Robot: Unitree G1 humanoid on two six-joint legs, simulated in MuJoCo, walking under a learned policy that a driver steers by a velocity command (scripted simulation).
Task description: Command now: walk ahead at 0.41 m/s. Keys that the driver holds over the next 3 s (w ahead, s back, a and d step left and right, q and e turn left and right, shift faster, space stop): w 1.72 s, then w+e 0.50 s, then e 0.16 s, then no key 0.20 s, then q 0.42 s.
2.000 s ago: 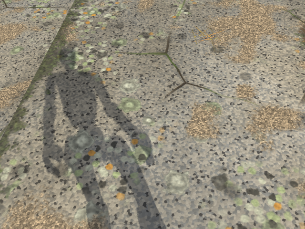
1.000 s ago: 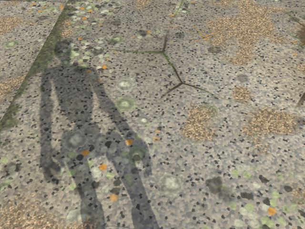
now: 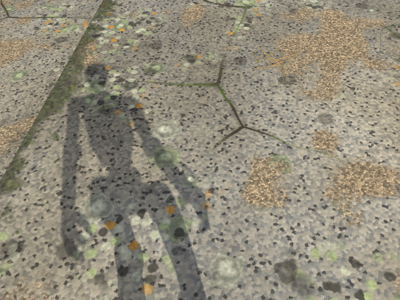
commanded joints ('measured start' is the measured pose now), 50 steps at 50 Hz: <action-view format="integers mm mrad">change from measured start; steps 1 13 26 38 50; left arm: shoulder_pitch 110 75 -168 -540 -246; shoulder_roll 74 200 116 125 150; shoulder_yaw -2 35 42 23 39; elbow -6 -35 -193 -317 -209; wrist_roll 6 2 -4 -17 16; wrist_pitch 15 28 28 2 -7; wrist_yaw -4 26 29 -33 -36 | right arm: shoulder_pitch -147 -261 -57 160 51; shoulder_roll -56 -128 -120 -178 -84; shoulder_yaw -13 -23 -11 -28 -14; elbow -102 -218 -83 -36 -107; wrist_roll -6 -2 -41 -15 -17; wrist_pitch -34 -13 -30 13 9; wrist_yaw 19 42 17 -12 -11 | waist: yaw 13 -99 4 -100 -46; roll -92 -188 34 41 -99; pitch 141 42 84 121 -1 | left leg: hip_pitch -473 141 220 530 -94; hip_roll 85 -77 188 232 129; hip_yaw -21 92 -189 -105 -76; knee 23 -580 -1055 -937 4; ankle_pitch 103 311 228 337 99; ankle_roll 13 70 205 124 -12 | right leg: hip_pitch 271 221 -526 -546 -66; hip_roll -277 -258 -198 -103 -245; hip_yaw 281 53 115 45 257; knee -237 -77 659 92 -269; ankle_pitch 446 1089 185 354 336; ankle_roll -137 -73 11 2 -184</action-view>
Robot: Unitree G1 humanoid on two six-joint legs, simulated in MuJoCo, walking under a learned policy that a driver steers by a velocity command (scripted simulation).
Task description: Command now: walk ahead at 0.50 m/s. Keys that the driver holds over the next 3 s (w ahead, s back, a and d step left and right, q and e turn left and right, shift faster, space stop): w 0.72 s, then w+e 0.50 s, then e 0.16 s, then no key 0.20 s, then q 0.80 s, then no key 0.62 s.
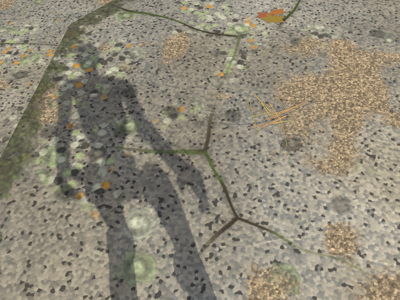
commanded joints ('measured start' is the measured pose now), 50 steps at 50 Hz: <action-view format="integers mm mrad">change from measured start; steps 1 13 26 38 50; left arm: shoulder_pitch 20 207 64 -224 212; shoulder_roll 110 157 120 51 237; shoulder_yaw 20 33 28 8 71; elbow -28 59 -5 -93 -53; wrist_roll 2 -19 -26 -21 -25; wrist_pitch -19 8 -7 17 24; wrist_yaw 3 42 46 24 -8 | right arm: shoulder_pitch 53 -330 -58 110 119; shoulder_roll -38 -25 -56 -121 -71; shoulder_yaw -17 -5 -23 -32 -3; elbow -38 -161 -81 -12 -71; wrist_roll -7 -5 -37 -17 -16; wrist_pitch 15 2 -18 -7 -35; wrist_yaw -7 28 35 -5 7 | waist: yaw -32 62 -12 -69 98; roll -105 -92 32 26 -225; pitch -43 75 -78 40 -380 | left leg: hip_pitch -124 -202 388 409 -237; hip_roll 75 13 169 106 -115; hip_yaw -37 13 -276 -13 -71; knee -56 -606 -956 -1061 214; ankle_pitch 90 396 232 342 -223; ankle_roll -7 -18 175 137 -45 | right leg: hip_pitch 120 300 -329 -371 725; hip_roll -256 -266 -174 -137 -360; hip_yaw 253 120 149 62 864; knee -267 -273 788 214 -113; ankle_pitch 152 163 -143 278 -178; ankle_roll -171 -131 2 49 -334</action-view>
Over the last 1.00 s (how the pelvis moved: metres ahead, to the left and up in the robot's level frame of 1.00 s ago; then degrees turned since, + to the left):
0.57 -0.03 0.00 0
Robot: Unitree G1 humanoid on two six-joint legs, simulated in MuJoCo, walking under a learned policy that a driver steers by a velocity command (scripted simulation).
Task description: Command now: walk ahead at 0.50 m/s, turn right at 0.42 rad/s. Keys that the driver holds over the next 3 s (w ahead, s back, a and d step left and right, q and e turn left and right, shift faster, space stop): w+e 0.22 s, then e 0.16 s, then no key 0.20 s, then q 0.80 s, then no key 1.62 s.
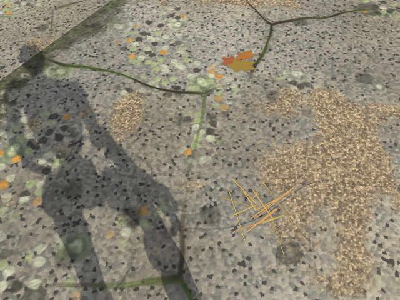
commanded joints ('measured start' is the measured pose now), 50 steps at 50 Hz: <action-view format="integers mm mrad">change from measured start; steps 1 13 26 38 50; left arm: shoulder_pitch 310 248 307 229 91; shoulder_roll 178 176 193 161 206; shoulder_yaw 50 42 31 20 55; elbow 15 -41 -90 -117 -143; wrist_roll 4 5 0 45 16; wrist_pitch -1 8 85 100 90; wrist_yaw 15 63 90 96 108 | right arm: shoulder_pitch -52 -347 -211 -230 -189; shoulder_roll -131 -62 -94 -136 -91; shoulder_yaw -10 -13 -7 -9 -24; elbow -127 -246 -279 -238 -308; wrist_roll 43 -11 -13 15 28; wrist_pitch -88 -47 -4 43 92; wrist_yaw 25 3 14 17 42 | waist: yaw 142 75 17 73 58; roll -160 -69 69 81 -179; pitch -257 -14 -242 -108 -105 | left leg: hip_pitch -735 -441 97 -370 -371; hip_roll -6 -2 305 101 -17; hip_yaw -159 -97 -482 -322 6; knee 550 -237 -455 -495 -66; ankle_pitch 13 560 602 149 103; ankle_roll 38 -35 254 123 -24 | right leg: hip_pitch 842 217 -139 429 379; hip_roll -332 -106 -13 -108 -326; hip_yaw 703 271 188 140 120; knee -305 -366 693 -148 -174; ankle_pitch -136 229 -449 -44 368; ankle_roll -242 -109 158 61 -61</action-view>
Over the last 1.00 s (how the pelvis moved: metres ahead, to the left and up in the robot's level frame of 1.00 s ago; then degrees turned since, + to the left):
0.58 0.01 -0.02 -6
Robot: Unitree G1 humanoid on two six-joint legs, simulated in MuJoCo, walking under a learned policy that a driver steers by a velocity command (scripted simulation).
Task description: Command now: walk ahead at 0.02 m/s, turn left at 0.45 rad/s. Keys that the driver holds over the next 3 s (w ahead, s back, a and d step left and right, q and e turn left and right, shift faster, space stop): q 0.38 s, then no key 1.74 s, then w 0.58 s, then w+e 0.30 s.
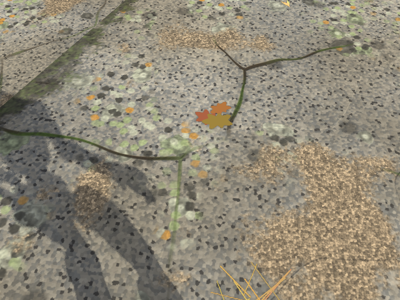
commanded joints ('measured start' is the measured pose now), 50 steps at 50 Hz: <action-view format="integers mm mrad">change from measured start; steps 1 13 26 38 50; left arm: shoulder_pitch -23 -34 -26 -51 -13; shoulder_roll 191 121 103 122 86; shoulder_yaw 54 39 24 7 -15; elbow -49 -66 -82 -80 -35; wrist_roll -15 2 -8 7 11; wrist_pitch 1 -12 -50 -31 -36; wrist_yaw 1 5 -43 -45 -44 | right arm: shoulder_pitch -23 -15 -41 -13 24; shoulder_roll -51 -153 -137 -13 -51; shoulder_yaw -9 -27 -19 10 15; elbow -97 -166 -201 -163 -118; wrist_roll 5 -16 -14 -15 -38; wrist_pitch -2 -26 8 2 -33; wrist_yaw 21 -35 -33 -25 -25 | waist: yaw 10 3 -10 0 9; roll -173 107 151 -173 72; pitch -102 -138 -121 -88 -27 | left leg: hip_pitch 50 317 248 121 199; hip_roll -7 182 141 -11 57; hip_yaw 52 -365 -487 -79 -171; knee -154 -501 -438 -142 -433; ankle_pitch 98 577 423 -29 254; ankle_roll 9 260 234 -64 55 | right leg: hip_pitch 114 -366 -70 86 47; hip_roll -216 63 92 -102 37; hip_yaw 110 139 112 243 102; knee -68 580 20 -134 -35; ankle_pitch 500 -77 10 478 157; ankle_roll -189 37 10 -218 -11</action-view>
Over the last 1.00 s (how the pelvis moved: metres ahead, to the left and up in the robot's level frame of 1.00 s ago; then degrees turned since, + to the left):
0.32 0.00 0.02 -8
